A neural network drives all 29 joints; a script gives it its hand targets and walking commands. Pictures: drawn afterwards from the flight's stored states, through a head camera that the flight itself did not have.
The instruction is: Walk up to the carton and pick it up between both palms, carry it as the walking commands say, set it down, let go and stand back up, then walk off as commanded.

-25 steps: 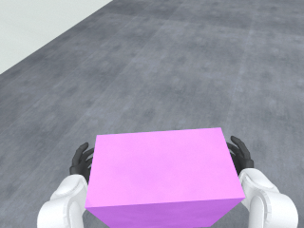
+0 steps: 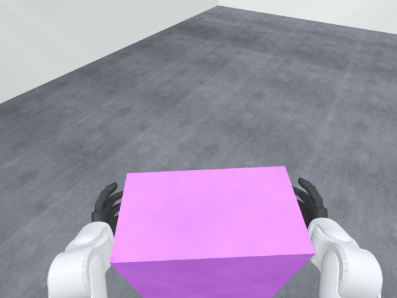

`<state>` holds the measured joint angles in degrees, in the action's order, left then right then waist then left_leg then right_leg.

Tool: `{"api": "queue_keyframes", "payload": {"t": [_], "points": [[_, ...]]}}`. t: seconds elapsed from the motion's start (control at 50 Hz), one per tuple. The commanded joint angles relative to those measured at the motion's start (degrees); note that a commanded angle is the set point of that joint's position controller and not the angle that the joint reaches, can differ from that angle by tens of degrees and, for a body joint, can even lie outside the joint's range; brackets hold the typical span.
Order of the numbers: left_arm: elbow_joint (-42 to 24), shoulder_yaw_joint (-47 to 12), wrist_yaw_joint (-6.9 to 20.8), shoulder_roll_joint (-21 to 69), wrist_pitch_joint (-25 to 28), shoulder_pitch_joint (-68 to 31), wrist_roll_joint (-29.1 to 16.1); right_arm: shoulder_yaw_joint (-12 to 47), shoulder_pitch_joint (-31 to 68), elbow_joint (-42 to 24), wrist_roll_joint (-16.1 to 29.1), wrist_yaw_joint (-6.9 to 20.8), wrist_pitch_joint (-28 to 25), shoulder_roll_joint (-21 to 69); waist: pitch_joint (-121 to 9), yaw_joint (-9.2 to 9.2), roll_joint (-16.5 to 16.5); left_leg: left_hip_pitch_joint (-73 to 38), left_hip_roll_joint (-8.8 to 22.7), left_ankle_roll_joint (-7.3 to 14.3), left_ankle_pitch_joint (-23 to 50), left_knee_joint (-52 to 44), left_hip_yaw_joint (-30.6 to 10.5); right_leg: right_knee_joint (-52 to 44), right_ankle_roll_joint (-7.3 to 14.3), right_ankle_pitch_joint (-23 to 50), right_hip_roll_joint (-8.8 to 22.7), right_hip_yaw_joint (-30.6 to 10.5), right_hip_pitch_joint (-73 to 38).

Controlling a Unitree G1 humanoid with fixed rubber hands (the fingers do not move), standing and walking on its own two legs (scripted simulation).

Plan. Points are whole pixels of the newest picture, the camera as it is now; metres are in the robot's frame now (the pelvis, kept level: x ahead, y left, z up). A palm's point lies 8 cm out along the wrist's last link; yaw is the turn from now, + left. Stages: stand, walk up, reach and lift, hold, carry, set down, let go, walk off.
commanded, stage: carry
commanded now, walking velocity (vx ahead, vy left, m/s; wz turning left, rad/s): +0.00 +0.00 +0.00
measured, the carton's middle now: (208, 243) +0.24 +0.01 +0.02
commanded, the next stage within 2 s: hold in 1.82 s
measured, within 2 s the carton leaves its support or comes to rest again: neither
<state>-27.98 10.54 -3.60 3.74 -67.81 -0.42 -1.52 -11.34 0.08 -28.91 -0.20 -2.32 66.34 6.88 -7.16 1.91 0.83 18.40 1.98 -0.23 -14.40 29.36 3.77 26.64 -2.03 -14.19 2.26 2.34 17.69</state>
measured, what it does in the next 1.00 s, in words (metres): stands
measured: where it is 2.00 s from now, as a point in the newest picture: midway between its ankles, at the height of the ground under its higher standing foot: outside the picture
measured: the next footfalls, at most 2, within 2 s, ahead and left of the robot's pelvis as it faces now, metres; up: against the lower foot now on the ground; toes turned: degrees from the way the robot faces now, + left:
none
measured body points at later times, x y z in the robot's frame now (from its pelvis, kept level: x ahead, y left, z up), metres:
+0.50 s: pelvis -0.06 -0.01 +0.00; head -0.07 -0.02 +0.45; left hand +0.19 +0.17 +0.08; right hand +0.19 -0.19 +0.08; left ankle +0.00 +0.12 -0.73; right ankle +0.01 -0.13 -0.74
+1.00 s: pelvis -0.03 -0.01 +0.00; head -0.03 -0.01 +0.45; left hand +0.23 +0.17 +0.07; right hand +0.24 -0.19 +0.07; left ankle +0.01 +0.12 -0.74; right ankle +0.01 -0.13 -0.74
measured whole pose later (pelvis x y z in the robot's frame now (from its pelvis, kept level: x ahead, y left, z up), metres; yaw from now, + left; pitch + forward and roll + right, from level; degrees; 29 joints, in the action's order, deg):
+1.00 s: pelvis -0.03 -0.01 +0.00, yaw +1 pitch +4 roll +0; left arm -20.9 11.6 -3.6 5.0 -62.8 -3.3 0.0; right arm -12.5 3.6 -20.8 -0.3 -1.6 61.5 5.8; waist -5.1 0.1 -0.3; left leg 21.5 2.9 -1.1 -10.6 28.1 3.3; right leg 27.9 0.0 -10.0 1.7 3.4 21.9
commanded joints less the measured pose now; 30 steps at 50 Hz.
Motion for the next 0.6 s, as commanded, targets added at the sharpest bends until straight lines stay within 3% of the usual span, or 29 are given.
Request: {"api": "queue_keyframes", "payload": {"t": [0.0,0.06,0.1,0.36,0.58], "points": [[-5.7,-43.2,6.1,38.3,-0.2,-23.2,-12.8,39.9,18.1,-3.0,10.0,3.6,1.4,33.8,-8.8,-2.54,0.5,-1.8,6.6,0.0,9.9,-5.7,-4.9,-2.0,1.1,16.2,6.4,-4.7,-8.2],[-6.0,-42.4,6.1,40.0,0.3,-23.6,-11.9,42.2,22.9,-4.3,12.6,4.7,1.4,36.7,-4.5,-2.37,-1.2,-0.6,6.3,-0.1,-4.3,-9.2,-5.1,-6.8,1.7,-2.6,5.6,-5.2,-1.5],[-5.7,-41.4,5.8,39.2,0.3,-22.9,-10.6,43.0,24.1,-4.4,13.4,5.0,1.6,36.8,-2.8,-2.28,-0.4,1.8,6.5,0.1,-8.9,-10.6,-5.8,-8.2,1.6,-8.1,5.2,-5.1,-0.9],[-6.4,-42.1,5.9,38.6,0.1,-24.2,-11.8,42.3,23.0,-3.6,12.6,4.6,1.8,36.7,-4.8,-2.48,1.6,-0.7,3.7,-0.2,-8.1,-6.2,-3.4,-10.6,1.6,-14.2,5.6,-6.2,4.3],[-5.8,-42.2,5.8,38.9,0.4,-25.0,-12.1,41.3,23.6,-2.3,12.3,4.4,1.3,36.3,-5.3,-2.14,-1.7,2.7,5.7,0.0,-10.9,-9.5,-5.9,-5.6,1.6,-9.7,3.9,-3.9,2.8]]}}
